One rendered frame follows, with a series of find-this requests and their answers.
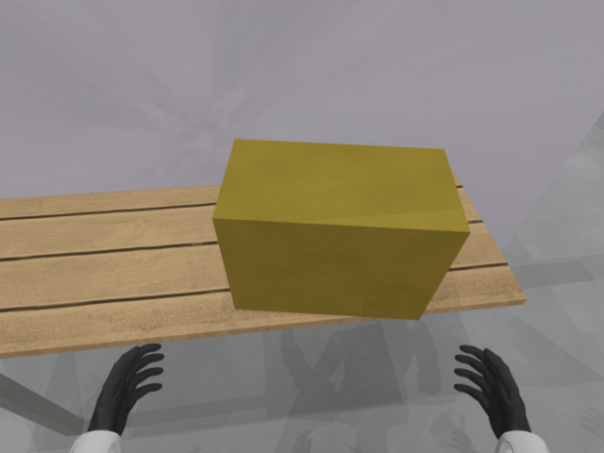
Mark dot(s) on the robot right forearm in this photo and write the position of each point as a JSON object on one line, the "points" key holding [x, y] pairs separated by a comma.
{"points": [[519, 441]]}

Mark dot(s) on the robot left hand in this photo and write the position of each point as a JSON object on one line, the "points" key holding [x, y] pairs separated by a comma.
{"points": [[119, 395]]}

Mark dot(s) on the robot left forearm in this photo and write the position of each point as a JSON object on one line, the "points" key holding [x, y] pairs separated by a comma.
{"points": [[98, 441]]}

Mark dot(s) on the robot right hand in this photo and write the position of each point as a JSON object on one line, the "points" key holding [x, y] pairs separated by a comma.
{"points": [[499, 395]]}

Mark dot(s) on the table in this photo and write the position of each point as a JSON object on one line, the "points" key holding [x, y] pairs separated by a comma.
{"points": [[98, 270]]}

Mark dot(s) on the carton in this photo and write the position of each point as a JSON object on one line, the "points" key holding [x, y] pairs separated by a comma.
{"points": [[337, 229]]}

